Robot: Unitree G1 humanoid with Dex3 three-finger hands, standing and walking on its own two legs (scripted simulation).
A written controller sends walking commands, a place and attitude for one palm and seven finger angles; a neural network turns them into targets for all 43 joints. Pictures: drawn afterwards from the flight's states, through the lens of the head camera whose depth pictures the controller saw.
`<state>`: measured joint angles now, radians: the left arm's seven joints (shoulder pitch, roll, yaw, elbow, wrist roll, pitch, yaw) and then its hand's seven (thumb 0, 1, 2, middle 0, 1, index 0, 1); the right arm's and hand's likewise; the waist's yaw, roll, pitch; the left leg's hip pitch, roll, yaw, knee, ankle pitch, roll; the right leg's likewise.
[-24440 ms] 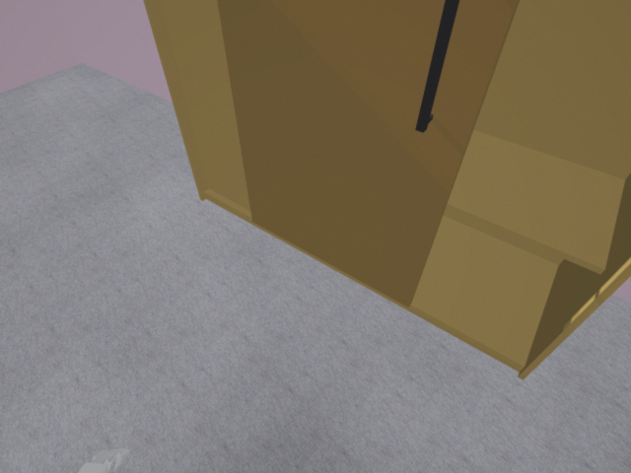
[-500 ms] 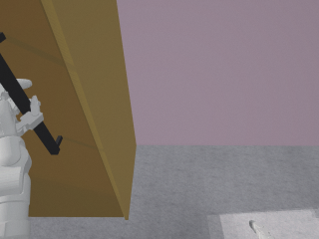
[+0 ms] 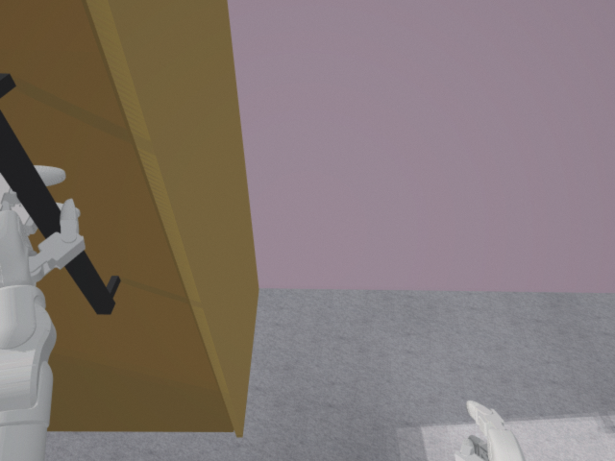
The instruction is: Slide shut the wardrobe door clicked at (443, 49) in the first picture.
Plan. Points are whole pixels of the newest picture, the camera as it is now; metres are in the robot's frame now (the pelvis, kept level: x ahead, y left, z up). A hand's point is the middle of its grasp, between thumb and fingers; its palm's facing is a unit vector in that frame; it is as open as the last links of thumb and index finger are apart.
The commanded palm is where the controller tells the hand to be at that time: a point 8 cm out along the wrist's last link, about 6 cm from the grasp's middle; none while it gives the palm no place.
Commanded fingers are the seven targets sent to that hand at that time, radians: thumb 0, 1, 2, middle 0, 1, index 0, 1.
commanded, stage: stop walking and hold the door there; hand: left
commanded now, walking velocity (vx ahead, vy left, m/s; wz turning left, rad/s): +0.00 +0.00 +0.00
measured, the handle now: (63, 218) +0.33 +0.33 +0.17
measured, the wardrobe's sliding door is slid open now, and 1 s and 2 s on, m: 0.00 0.00 0.00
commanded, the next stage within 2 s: none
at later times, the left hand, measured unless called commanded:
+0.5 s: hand (67, 237) +0.30 +0.30 +0.17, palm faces +0.42 -0.88 -0.22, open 6.2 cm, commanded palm +0.25 +0.32 +0.17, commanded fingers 0.00 0.90 0.90 -0.45 -1.40 -0.45 -1.40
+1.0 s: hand (62, 241) +0.29 +0.30 +0.17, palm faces +0.18 -0.97 -0.14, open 6.2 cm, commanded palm +0.26 +0.32 +0.17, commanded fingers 0.00 0.90 0.90 -0.45 -1.40 -0.45 -1.40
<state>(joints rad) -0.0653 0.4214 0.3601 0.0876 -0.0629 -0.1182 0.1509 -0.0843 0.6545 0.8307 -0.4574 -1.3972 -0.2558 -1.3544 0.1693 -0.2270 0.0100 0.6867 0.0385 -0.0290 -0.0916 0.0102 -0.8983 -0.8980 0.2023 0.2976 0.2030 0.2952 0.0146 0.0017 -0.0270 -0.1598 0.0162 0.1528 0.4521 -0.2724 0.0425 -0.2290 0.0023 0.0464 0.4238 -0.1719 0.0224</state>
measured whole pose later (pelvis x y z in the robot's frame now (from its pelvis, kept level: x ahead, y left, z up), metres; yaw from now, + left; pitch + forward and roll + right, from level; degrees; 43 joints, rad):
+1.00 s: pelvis -0.07 +0.16 -0.03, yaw -1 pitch -3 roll +3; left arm -0.30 0.25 0.10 -0.13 -0.03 -0.06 0.15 -0.07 0.71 0.79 -0.41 -1.39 -0.25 -1.29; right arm 0.09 -0.19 -0.01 0.64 0.03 -0.04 -0.06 0.01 -0.90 -0.90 0.20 0.30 0.20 0.29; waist 0.01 -0.04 0.17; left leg -0.29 0.09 0.01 0.65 -0.31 -0.12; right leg -0.34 -0.12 0.01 0.80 -0.45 0.03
